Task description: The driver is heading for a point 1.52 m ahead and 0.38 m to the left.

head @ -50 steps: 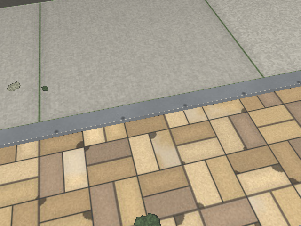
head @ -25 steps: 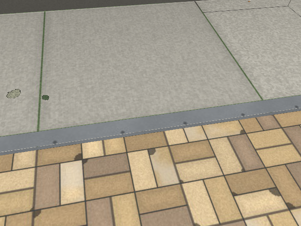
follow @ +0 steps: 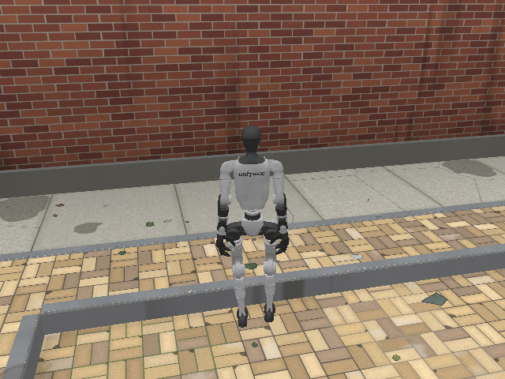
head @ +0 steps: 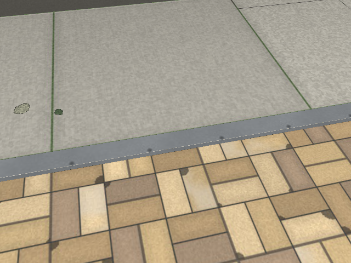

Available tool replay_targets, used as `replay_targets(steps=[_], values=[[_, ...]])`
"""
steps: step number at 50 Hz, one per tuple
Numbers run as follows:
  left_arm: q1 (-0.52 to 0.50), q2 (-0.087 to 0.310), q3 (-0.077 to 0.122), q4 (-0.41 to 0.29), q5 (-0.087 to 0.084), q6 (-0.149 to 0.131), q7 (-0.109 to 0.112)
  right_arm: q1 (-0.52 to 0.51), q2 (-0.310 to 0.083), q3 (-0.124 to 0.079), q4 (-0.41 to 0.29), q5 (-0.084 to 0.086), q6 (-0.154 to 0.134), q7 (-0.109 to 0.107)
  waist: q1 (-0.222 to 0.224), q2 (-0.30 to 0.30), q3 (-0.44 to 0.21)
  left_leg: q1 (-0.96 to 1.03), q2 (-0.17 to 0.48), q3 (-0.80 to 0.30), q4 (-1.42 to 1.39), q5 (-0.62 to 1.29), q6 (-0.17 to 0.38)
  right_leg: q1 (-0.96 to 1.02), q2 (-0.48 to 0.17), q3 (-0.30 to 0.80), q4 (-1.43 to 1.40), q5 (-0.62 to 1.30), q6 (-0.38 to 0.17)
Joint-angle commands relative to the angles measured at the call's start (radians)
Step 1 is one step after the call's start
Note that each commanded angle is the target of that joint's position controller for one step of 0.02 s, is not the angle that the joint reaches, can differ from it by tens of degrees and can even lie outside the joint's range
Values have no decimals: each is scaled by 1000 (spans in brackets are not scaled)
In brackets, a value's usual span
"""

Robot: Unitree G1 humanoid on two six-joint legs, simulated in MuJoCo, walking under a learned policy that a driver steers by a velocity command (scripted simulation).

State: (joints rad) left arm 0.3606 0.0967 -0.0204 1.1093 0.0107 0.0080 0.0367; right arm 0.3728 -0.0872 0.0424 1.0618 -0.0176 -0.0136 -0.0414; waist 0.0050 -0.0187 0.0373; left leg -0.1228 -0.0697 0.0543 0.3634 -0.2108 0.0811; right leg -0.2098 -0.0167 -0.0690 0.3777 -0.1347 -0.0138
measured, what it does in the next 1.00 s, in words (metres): climbs: right foot 0.16 m higher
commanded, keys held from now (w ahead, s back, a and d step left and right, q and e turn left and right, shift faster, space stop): no key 0.04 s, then w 0.46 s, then w+q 0.50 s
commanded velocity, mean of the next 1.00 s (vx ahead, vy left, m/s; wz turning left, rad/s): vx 0.36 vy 0.00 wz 0.18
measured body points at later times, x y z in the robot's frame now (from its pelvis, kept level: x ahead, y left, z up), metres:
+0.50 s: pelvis +0.09 -0.06 +0.00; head +0.13 -0.08 +0.45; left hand +0.32 +0.11 -0.08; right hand -0.06 -0.28 -0.13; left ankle -0.01 +0.07 -0.74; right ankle +0.20 -0.19 -0.47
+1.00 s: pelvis +0.36 -0.18 +0.16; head +0.38 -0.21 +0.61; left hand +0.28 +0.03 +0.02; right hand +0.55 -0.37 +0.03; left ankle +0.48 -0.05 -0.47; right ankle +0.30 -0.24 -0.58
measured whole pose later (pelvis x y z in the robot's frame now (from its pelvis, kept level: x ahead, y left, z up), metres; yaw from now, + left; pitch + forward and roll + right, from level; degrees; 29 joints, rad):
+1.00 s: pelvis +0.36 -0.18 +0.16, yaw +10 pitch +1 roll +2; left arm 0.46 0.12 0.04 1.02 0.02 -0.13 0.02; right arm 0.13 -0.15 -0.07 0.82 -0.01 -0.01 0.02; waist 0.02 0.03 0.00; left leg -0.83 0.00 0.07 1.13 0.13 0.13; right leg -0.06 -0.04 -0.34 0.35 -0.32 -0.05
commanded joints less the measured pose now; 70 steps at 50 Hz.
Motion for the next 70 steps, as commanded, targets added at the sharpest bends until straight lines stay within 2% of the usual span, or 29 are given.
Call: replay_targets(steps=[1,5,8,11,17,20,23,26,27,29,30,31,32,33,34,36,38,40,43,46,53,58,60,61,62,63,65,66,70], values=[[89,44,5,-3,-1,-3,2,79,-55,-8,-15,0,-6,0,1,23,79,-100,186,-188,-121,2,-8,-2,-108,129,-59,-61,-31],[77,51,11,-17,-1,0,4,73,-98,-26,-27,1,2,-3,-8,69,89,-133,188,-243,-175,-296,30,-36,-48,76,5,-209,-44],[23,34,15,-62,18,-5,-8,156,-167,-66,-20,2,21,-4,-68,127,133,-103,318,-435,-255,-661,156,-247,8,-12,317,-303,-70],[-48,55,41,-109,31,-21,-22,207,-194,-94,14,-8,13,-8,-87,109,142,39,415,-536,-291,-550,294,-625,-14,2,940,-339,-54],[-278,3,31,-319,19,-52,-23,254,-153,-82,110,-30,-56,2,-55,55,86,236,398,-375,-242,-347,208,-1169,-59,105,1691,-439,-90],[-390,-9,3,-445,18,-38,-19,225,-177,-73,113,-30,-77,1,-34,21,113,140,407,-299,-277,-391,156,-1275,-85,105,1679,-475,-94],[-516,-7,-26,-581,9,-22,-3,197,-194,-62,129,-8,-93,6,-29,95,147,42,365,-211,-373,-417,133,-1290,-134,41,1546,-524,-90],[-480,-38,-55,-631,-2,-7,-44,145,-187,-54,97,38,-71,-13,-7,86,90,-249,307,-90,-569,-61,159,-670,-159,-29,1047,-307,-112],[-394,-23,-43,-589,-11,1,-52,118,-195,-54,56,35,-69,-2,3,53,11,-295,273,-51,-545,158,172,-424,-97,-124,969,-262,-119],[-171,57,11,-507,-10,2,-49,147,-325,-83,28,25,-82,24,109,116,-229,-38,327,-10,-154,1146,149,-194,29,-140,929,-369,-138],[-23,113,38,-475,-3,-12,-45,124,-379,-105,18,35,-83,47,196,173,-340,52,324,-14,119,1336,107,-69,67,-82,764,-374,-147],[104,211,76,-438,20,-24,-36,116,-345,-114,-13,60,-92,72,233,105,-425,-112,245,-55,479,1100,50,98,-95,284,547,-565,-164],[193,372,120,-372,27,-21,-24,72,-179,-101,-96,40,-105,102,215,-300,-480,-401,33,-119,879,59,-7,216,-345,896,-5,-894,-165],[51,379,127,-369,4,-16,-26,107,-111,-108,-100,-13,-104,106,107,-208,-450,-512,23,-300,1288,51,-1,98,-419,1169,-195,-1109,-118],[-109,335,115,-360,0,-27,-38,77,-60,-105,-143,-28,-91,92,-3,-121,-287,-564,71,-278,1448,150,-5,-88,-429,1051,-182,-1050,-82],[-206,133,72,-276,20,-56,-53,-15,-63,-108,-203,-31,-53,51,-64,-16,-11,-660,142,-155,1476,225,18,-338,-352,579,32,-731,-71],[-186,5,42,-207,42,-94,-71,10,-44,-95,-230,-7,-33,36,-119,-30,6,-672,130,-201,1471,238,54,-373,-302,336,52,-459,-23],[-100,39,59,-130,33,-123,-77,-13,-31,-87,-254,-1,-18,27,-114,-49,35,-781,105,-218,1440,187,67,-271,-279,189,1,-302,7],[-77,75,68,-160,18,-134,-49,-85,-103,-114,-265,-4,-5,36,-76,-9,31,-724,80,-143,1123,290,38,-177,-252,-24,-131,-56,50],[43,114,77,-130,-6,-153,-30,-188,-104,-122,-277,5,-3,50,-34,-45,6,-677,57,-20,878,397,38,-28,-189,-182,-158,266,75],[143,163,90,-146,12,-137,27,-313,-97,-117,-283,2,11,92,-4,-105,27,-491,58,144,377,212,62,264,-230,-265,-146,683,-2],[170,234,122,-159,12,-79,42,-177,-159,-140,-248,-5,25,74,-53,-148,-27,-324,-28,188,255,-88,127,435,-292,-271,168,1091,-39],[123,264,133,-184,13,-61,19,-21,-196,-164,-205,-9,5,54,-140,-77,-77,-74,-52,133,110,-141,168,276,-282,-258,499,880,-61],[46,244,131,-224,9,-64,10,47,-255,-187,-191,-19,-4,45,-193,19,-99,120,73,-90,79,-221,222,4,-222,-223,780,493,-48],[-52,153,117,-344,2,-79,-10,-6,-333,-200,-202,-14,2,46,-108,249,-73,337,307,-674,-50,-237,403,-521,61,-130,1111,-354,23],[-136,196,114,-385,4,-105,-24,20,-332,-194,-211,0,-2,46,-125,102,-55,297,378,-763,-151,-193,430,-631,16,83,1141,-324,16],[-116,214,110,-376,-20,-134,-32,-40,-248,-168,-219,5,-18,36,-31,-66,21,122,339,-550,-176,4,330,-559,-69,113,988,-166,4],[-104,219,113,-378,-4,-126,-33,-67,-230,-159,-231,8,-35,31,4,-96,32,68,288,-473,-177,66,286,-521,-89,123,916,-141,15],[-155,188,97,-409,32,-63,-51,-29,-266,-147,-240,21,-87,27,16,-32,35,-20,194,-331,-186,327,243,-481,-104,82,723,-113,62]])
Velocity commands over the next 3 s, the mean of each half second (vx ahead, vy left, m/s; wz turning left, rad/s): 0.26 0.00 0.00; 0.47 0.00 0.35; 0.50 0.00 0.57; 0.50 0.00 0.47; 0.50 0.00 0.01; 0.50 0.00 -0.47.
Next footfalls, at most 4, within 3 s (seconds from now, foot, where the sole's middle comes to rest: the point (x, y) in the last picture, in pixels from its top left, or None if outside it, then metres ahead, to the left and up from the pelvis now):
0.60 right None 0.34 -0.24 -0.62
1.22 left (212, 234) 0.56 -0.10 -0.62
1.68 right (202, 143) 0.98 -0.09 -0.62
2.16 left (131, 144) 0.97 0.21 -0.62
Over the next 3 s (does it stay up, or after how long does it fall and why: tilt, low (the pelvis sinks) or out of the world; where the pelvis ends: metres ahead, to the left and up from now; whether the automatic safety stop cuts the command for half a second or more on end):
stays up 1.31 0.31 0.16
